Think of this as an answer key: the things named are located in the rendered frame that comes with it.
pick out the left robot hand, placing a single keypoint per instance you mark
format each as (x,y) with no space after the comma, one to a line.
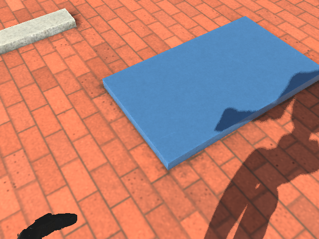
(47,224)

